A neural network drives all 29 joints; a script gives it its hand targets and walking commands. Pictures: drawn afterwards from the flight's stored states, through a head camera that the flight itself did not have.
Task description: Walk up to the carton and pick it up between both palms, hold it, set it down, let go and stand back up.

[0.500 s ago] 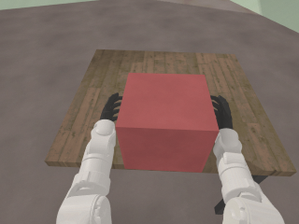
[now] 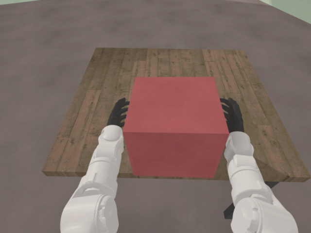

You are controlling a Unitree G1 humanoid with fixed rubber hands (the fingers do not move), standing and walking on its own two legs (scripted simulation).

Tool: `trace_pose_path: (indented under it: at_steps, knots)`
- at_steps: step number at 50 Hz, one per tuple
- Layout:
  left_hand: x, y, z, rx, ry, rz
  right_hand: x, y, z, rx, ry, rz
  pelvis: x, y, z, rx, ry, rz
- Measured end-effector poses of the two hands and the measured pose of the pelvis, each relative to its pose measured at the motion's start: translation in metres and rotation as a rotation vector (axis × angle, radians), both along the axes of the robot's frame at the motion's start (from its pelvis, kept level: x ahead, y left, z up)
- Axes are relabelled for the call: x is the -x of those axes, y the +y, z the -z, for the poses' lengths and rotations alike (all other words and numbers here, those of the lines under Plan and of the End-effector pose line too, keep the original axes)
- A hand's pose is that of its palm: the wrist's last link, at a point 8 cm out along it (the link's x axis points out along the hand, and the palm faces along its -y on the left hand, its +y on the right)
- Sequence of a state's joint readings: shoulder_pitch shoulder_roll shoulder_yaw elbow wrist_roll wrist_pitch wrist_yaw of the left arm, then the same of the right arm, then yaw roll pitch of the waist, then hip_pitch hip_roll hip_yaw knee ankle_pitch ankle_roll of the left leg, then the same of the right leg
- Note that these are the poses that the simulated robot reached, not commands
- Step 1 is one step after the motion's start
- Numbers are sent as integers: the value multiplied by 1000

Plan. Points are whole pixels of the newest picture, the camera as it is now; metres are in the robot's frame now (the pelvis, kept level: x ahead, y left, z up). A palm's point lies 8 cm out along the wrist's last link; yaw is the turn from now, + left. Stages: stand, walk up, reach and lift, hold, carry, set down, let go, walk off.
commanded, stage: set down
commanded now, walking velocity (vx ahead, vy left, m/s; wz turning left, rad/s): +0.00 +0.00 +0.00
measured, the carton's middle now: (173, 126) +0.42 -0.02 +0.03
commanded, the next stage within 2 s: none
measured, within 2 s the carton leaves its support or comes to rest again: rests again in 0.66 s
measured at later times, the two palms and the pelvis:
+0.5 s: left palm (117, 129) +0.40 +0.14 +0.04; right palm (232, 133) +0.38 -0.18 +0.05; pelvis +0.00 +0.00 +0.00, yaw +0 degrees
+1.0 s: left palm (118, 130) +0.39 +0.14 +0.04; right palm (233, 137) +0.38 -0.18 +0.04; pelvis -0.01 +0.00 +0.00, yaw -1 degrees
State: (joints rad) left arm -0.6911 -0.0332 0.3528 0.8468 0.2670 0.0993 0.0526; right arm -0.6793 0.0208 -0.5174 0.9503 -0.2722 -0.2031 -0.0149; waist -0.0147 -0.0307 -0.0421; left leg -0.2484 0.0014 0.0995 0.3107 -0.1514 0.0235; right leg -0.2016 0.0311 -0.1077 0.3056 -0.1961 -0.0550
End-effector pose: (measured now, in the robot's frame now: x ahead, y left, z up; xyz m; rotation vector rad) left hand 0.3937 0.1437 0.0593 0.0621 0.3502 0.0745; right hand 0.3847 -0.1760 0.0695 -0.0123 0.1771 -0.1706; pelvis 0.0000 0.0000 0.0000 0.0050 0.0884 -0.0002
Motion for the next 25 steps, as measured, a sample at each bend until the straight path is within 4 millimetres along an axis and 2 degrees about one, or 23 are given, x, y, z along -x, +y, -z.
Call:
trace_pose_path:
  at_steps: [13,25]
  knots:
    - [-3,-2,17,9,5,0,-3,-2,14,14,8,-1,-2,-1,1,-4,43,5]
    - [-2,-2,19,0,-17,8,1,-2,19,13,-6,7,3,-1,2,-3,64,8]
